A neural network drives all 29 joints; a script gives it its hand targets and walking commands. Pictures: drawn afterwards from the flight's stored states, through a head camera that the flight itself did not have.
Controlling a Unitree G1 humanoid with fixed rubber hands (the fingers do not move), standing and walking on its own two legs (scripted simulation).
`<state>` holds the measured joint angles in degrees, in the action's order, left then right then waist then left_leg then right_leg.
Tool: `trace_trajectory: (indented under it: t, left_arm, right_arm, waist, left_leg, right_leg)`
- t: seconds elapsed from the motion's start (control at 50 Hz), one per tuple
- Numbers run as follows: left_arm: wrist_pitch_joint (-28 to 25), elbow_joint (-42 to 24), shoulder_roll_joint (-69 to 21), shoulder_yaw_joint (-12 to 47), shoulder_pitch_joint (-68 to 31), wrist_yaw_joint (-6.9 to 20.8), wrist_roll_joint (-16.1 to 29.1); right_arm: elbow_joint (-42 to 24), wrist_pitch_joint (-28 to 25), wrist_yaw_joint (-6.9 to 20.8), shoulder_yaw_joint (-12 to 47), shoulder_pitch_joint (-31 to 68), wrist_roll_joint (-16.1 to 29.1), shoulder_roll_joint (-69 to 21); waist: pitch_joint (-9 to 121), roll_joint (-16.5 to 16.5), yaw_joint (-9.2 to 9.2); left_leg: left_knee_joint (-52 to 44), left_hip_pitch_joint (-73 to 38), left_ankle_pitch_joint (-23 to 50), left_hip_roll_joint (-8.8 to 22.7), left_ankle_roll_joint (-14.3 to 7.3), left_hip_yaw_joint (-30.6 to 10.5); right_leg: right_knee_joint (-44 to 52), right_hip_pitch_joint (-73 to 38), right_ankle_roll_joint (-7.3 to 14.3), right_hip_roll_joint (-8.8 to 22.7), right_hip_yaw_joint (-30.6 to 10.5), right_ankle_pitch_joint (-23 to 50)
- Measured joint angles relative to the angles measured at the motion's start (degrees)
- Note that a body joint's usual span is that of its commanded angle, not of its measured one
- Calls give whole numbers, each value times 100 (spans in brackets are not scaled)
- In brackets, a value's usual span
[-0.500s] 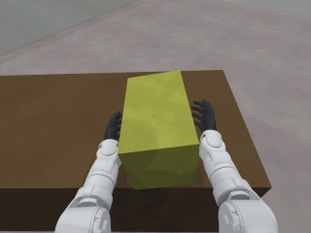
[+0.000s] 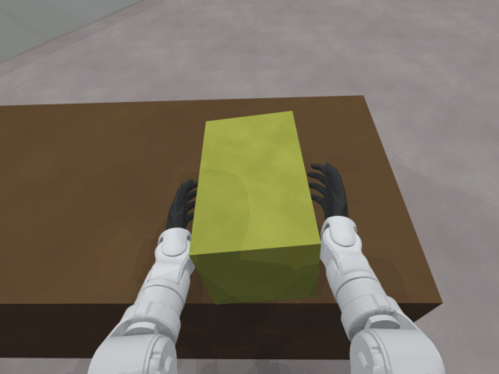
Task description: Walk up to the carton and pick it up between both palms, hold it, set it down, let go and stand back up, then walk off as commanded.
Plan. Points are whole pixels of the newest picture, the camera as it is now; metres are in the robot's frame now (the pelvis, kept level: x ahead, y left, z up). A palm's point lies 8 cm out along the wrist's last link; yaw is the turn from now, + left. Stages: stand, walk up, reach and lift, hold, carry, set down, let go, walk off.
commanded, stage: set down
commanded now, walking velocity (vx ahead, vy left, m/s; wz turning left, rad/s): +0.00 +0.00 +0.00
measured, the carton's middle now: (256, 201) +0.42 -0.01 +0.00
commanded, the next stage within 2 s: none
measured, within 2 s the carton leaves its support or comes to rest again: rests again in 0.62 s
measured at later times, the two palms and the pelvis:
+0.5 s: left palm (184, 234) +0.36 +0.12 +0.00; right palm (334, 223) +0.36 -0.15 +0.01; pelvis -0.01 +0.00 +0.00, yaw +0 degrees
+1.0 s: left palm (181, 236) +0.36 +0.13 -0.01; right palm (337, 224) +0.36 -0.15 +0.00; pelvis -0.02 +0.01 -0.01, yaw -1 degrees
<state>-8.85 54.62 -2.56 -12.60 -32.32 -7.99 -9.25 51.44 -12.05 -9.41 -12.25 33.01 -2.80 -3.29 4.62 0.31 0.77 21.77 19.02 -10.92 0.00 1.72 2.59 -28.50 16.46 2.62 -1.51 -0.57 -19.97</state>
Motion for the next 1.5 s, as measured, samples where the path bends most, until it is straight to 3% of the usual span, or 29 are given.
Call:
trace_trajectory:
  t: [0.36,0.76,0.84,0.96,1.12,1.26,1.5]
  left_arm:
    - [-1027,417,0,-153,6,4,-4]
    - [-1571,964,-3,-401,-166,115,-85]
    - [-1581,1157,-3,-457,-263,134,-121]
    - [-1524,1249,-3,-459,-424,66,-120]
    - [-1086,416,-2,-459,-424,-208,-119]
    - [-757,78,-2,-457,-353,-195,-98]
    - [-691,-372,1,-451,471,-53,-61]
  right_arm:
    - [56,-781,18,-18,-127,-210,-59]
    - [525,-1286,103,-357,-102,-425,-66]
    - [825,-1219,242,-351,23,-426,109]
    - [857,-1053,215,85,183,-429,467]
    - [856,-872,261,375,383,-98,742]
    - [856,-864,345,568,355,101,812]
    - [858,-857,443,939,-64,384,971]
  waist:
    - [139,-98,0]
    - [217,-84,0]
    - [287,-100,-1]
    - [441,-129,-1]
    - [595,-130,-1]
    - [595,-144,0]
    - [595,-161,0]
  left_leg:
    - [-57,689,157,75,24,0]
    - [-8,966,202,80,22,0]
    - [104,1097,164,100,10,0]
    - [316,1434,100,136,-50,1]
    - [517,1796,101,153,-84,0]
    - [542,1800,167,188,-96,0]
    - [542,1784,391,292,-94,0]
  right_leg:
    - [0,731,30,-71,12,155]
    - [-1,984,25,-72,20,194]
    - [0,1064,34,-89,20,214]
    - [-1,1308,0,-119,20,294]
    - [-1,1575,-12,-131,21,367]
    - [-1,1575,-2,-165,21,457]
    - [-1,1579,-3,-263,21,704]
